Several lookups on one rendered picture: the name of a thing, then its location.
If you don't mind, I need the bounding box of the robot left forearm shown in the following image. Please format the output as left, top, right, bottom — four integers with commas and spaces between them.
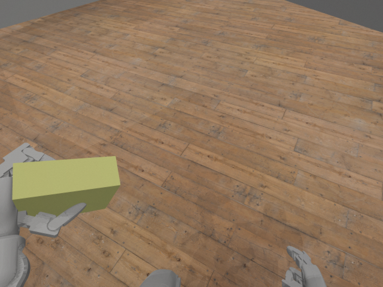
0, 234, 31, 287

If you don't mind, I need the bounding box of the left robot thigh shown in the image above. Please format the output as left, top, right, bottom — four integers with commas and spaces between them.
140, 269, 181, 287

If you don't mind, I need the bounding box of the sponge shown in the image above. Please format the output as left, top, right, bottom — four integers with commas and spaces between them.
12, 156, 120, 217

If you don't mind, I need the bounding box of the left robot hand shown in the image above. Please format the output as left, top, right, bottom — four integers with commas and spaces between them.
0, 143, 87, 238

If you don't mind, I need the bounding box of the right robot hand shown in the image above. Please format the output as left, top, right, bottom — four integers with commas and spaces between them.
282, 246, 327, 287

